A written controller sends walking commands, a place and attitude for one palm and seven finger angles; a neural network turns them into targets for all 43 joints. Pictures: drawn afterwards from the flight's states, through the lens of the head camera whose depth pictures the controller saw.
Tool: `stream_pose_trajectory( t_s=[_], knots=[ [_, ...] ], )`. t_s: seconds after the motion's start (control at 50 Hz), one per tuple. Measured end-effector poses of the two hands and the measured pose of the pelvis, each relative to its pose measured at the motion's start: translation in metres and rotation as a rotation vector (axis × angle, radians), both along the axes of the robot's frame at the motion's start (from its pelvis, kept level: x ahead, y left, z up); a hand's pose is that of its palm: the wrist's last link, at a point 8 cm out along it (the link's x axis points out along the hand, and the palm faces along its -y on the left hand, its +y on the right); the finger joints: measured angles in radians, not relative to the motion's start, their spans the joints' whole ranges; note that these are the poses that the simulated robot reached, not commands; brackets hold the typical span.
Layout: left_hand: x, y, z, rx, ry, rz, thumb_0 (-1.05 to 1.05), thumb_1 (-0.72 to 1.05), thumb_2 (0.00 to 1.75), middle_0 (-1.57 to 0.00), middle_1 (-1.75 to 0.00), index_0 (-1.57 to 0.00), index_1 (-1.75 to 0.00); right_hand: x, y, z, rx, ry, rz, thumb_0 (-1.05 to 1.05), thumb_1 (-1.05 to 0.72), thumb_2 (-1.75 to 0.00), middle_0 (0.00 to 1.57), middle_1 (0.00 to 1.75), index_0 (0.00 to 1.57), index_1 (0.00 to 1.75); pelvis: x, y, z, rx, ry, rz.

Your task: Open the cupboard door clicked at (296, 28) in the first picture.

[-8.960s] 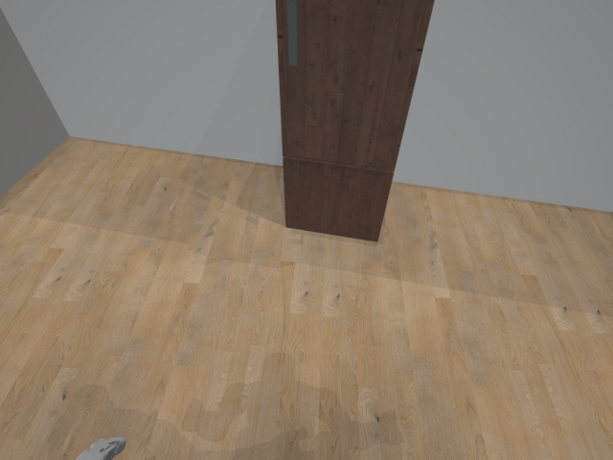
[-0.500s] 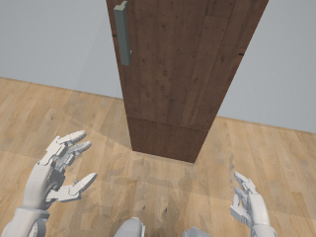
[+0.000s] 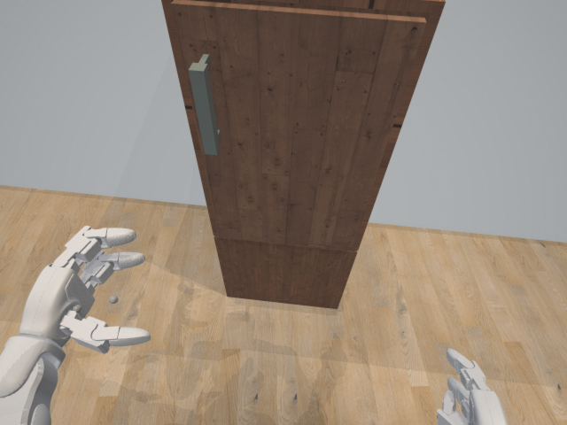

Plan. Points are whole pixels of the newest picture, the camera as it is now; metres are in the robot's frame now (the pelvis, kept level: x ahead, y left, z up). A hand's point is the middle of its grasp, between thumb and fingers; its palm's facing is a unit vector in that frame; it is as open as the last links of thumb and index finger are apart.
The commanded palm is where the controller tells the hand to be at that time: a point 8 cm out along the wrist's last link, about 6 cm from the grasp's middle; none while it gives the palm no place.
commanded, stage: raise the hand with hooked fingers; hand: left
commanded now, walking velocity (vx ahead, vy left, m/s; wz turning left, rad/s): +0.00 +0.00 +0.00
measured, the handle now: (208, 106) +0.60 +0.17 +0.12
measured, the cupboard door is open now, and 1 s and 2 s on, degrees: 0 0 0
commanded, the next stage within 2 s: move the hooked fingers beside the handle in 0.98 s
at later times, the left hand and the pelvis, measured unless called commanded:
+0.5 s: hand (64, 226) +0.30 +0.28 +0.15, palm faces +0.01 -1.00 -0.08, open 14.0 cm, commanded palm +0.27 +0.32 +0.15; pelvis +0.01 +0.00 +0.02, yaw +0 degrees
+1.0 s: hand (92, 230) +0.30 +0.25 +0.14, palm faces -0.01 -1.00 -0.06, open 14.0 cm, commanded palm +0.27 +0.30 +0.15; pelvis +0.01 -0.02 +0.02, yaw +0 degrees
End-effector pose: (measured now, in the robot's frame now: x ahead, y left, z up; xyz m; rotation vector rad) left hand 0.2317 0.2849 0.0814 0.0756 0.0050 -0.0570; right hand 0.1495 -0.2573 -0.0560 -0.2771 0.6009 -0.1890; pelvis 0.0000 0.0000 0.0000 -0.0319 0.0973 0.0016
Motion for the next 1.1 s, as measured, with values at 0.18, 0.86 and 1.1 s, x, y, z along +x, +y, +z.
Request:
stream_pose_trajectory(
  t_s=[0.18,0.86,1.1],
  knots=[
    [0.016,0.028,0.036,-0.012,-0.03,0.064,-0.01,-0.4,0.34,-0.29,-1.13,-0.29,-1.14,0.036,0.031,0.016,0.062,-0.08,0.081,0.01,-0.9,-0.9,0.2,0.3,0.2,0.3,0.009,0.003,0.01,0.0,-0.034,0.004],
    [0.051,0.024,0.064,-0.023,-0.021,0.065,-0.02,-0.5,0.3,-0.3,-1.2,-0.3,-1.2,0.007,-0.005,0.009,0.045,0.047,0.018,0.01,-0.9,-0.9,0.2,0.3,0.2,0.3,0.011,-0.016,0.023,0.022,-0.061,-0.011],
    [0.05,0.018,0.067,-0.029,-0.009,0.047,-0.02,-0.5,0.3,-0.3,-1.2,-0.3,-1.2,0.017,-0.003,0.007,0.07,0.014,0.028,0.01,-0.9,-0.9,0.2,0.3,0.2,0.3,0.01,-0.022,0.022,0.026,-0.062,-0.011]
  ],
)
